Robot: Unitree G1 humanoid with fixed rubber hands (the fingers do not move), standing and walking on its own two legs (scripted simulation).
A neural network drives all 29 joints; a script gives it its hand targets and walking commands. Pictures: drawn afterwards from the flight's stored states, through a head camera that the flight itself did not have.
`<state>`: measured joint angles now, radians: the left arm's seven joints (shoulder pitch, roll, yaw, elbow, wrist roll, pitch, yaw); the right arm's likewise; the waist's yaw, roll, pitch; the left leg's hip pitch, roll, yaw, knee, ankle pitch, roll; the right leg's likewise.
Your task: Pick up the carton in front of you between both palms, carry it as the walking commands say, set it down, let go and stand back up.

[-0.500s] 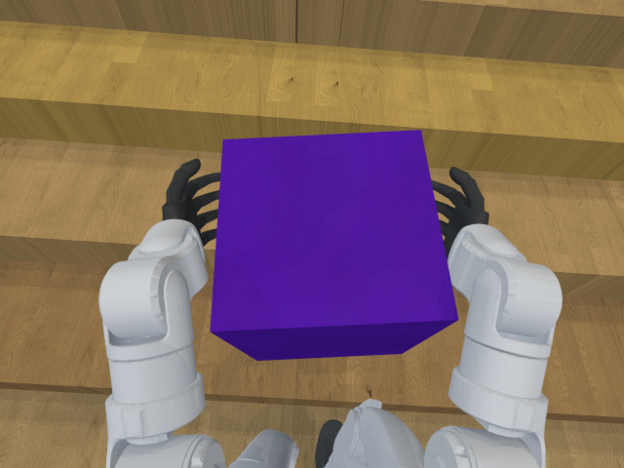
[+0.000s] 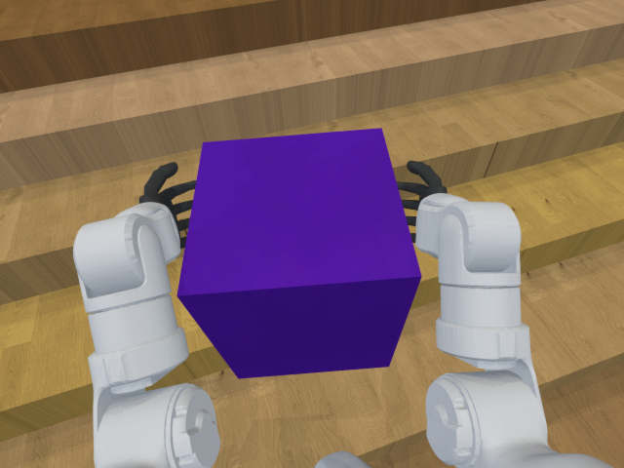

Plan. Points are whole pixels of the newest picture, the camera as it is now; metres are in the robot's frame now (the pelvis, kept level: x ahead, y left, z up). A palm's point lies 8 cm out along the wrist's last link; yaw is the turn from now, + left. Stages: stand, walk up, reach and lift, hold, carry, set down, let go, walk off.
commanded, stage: carry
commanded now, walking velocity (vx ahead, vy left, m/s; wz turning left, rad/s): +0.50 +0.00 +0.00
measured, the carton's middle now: (303, 264) +0.36 -0.07 +0.08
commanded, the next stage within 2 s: none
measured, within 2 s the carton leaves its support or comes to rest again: neither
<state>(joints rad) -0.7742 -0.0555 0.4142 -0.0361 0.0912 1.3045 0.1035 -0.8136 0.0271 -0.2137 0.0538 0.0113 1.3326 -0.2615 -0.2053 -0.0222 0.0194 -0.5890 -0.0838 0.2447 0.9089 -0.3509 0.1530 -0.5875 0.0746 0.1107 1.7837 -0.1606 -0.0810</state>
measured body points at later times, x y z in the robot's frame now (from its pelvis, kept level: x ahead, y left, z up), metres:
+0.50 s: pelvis +0.32 -0.12 +0.15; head +0.39 -0.10 +0.60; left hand +0.68 +0.08 +0.28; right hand +0.73 -0.22 +0.28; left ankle +0.21 +0.00 -0.36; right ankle +0.43 -0.20 -0.52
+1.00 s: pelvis +0.61 -0.07 +0.30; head +0.65 -0.08 +0.75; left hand +1.01 +0.04 +0.43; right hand +0.97 -0.26 +0.42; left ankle +0.71 +0.01 -0.37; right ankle +0.50 -0.18 -0.25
